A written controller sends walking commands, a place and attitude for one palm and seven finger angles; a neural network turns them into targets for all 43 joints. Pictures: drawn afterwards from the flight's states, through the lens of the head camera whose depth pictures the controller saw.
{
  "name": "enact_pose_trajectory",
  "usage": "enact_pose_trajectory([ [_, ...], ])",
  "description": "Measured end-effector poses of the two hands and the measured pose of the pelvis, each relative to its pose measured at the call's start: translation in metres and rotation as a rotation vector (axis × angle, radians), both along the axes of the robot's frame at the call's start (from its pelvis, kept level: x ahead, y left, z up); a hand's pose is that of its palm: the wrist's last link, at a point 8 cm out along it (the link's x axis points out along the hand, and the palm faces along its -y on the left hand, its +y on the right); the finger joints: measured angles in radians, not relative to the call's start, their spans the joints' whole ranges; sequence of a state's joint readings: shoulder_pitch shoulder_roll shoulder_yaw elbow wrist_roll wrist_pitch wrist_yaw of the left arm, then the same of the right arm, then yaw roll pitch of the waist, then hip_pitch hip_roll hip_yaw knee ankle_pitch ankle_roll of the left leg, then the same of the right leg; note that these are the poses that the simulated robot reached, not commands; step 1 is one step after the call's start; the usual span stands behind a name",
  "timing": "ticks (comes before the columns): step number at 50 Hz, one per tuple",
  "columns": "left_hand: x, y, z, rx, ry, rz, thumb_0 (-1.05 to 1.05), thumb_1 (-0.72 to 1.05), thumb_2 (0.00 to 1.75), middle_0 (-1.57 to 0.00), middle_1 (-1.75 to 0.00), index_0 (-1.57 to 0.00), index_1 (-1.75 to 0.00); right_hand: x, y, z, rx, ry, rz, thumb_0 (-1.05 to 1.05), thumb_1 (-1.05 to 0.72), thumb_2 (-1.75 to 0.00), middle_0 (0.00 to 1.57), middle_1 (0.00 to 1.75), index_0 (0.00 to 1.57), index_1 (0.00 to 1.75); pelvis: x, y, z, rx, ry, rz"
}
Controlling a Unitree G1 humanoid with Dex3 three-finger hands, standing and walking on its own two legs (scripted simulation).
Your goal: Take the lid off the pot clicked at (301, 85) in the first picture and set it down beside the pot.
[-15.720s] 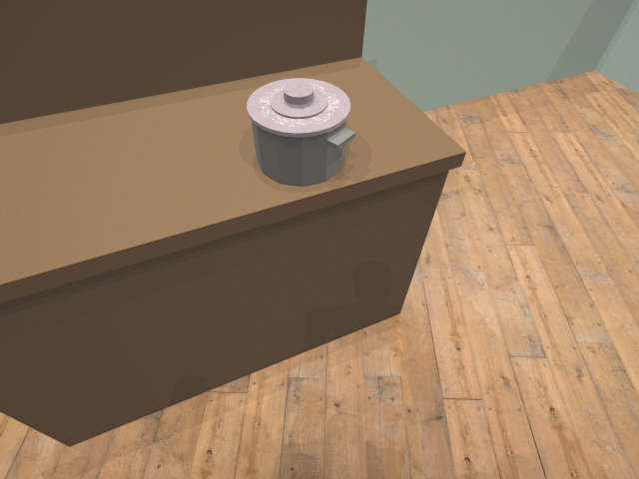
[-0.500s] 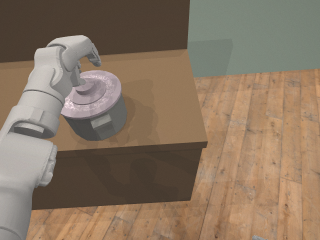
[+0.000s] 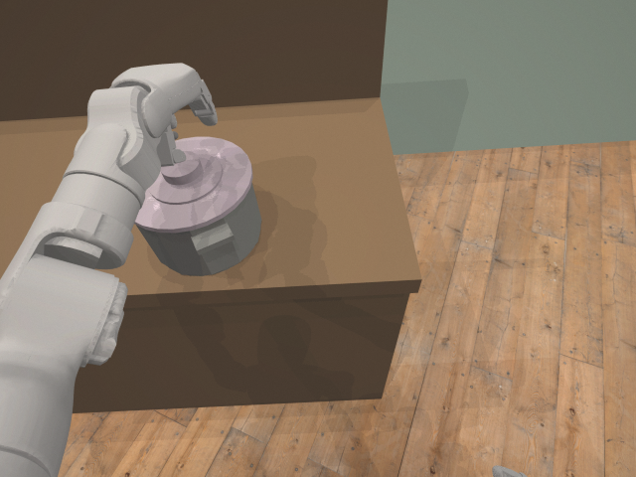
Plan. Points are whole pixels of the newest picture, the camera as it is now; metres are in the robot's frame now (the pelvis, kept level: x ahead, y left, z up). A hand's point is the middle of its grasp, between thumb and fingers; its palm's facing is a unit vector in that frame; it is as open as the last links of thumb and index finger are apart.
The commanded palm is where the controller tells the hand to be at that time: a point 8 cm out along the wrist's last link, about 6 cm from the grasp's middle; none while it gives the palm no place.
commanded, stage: lower the open fingers around the knob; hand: left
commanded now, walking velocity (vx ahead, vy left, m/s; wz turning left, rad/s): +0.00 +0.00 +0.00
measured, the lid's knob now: (181, 167) +0.51 +0.18 +0.11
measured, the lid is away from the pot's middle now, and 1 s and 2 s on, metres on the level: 0.00 0.00 0.00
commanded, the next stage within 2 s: close the fingers and squeeze the knob in 1.86 s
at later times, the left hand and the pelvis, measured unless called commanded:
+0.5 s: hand (170, 161) +0.47 +0.17 +0.16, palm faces -0.37 -0.07 -0.93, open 9.9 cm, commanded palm +0.47 +0.18 +0.21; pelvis +0.00 -0.01 +0.00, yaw +0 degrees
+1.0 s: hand (172, 165) +0.48 +0.18 +0.14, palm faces -0.39 -0.06 -0.92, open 9.9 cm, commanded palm +0.47 +0.18 +0.20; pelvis +0.00 +0.00 +0.00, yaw -1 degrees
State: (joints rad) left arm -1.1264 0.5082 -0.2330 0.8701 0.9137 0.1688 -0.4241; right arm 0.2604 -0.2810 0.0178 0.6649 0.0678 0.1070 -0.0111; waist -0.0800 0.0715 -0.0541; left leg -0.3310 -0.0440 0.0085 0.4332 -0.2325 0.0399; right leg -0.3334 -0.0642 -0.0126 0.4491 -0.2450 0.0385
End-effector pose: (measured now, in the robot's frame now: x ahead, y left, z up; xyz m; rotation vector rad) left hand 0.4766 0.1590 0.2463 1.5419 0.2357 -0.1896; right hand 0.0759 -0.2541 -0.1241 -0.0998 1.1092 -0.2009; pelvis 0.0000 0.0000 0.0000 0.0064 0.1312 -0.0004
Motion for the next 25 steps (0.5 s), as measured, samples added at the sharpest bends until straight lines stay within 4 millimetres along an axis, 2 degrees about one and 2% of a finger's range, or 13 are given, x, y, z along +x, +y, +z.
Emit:
enact_pose_trajectory([
  [5,0.002,0.004,-0.007,-0.006,0.059,0.081,0.0,-0.31,1.51,-0.86,-0.08,-0.87,-0.09,-0.009,0.0,-0.003,0.012,0.019,-0.015,0.01,-0.91,-0.9,0.2,0.3,0.2,0.29,0.0,-0.001,0.0,0.002,-0.004,-0.003],
  [10,0.001,0.001,-0.015,-0.009,0.096,0.089,0.0,-0.31,1.51,-0.86,-0.08,-0.87,-0.09,-0.015,-0.005,-0.004,0.001,0.027,-0.016,0.01,-0.91,-0.9,0.2,0.3,0.2,0.29,-0.001,-0.003,0.0,0.002,-0.006,-0.001],
  [15,-0.001,0.0,-0.017,-0.029,0.103,0.073,0.0,-0.31,1.51,-0.86,-0.08,-0.87,-0.09,-0.014,-0.012,0.0,-0.02,0.013,-0.023,0.01,-0.91,-0.9,0.2,0.3,0.2,0.29,-0.001,-0.006,0.0,0.002,-0.012,-0.003],
  [25,-0.004,0.014,-0.031,-0.016,0.111,0.092,0.0,-0.31,1.51,-0.84,-0.08,-0.87,-0.09,-0.009,-0.024,0.008,-0.058,-0.004,-0.025,0.01,-0.91,-0.9,0.2,0.3,0.19,0.29,-0.003,-0.008,-0.001,-0.002,-0.012,-0.003],
])
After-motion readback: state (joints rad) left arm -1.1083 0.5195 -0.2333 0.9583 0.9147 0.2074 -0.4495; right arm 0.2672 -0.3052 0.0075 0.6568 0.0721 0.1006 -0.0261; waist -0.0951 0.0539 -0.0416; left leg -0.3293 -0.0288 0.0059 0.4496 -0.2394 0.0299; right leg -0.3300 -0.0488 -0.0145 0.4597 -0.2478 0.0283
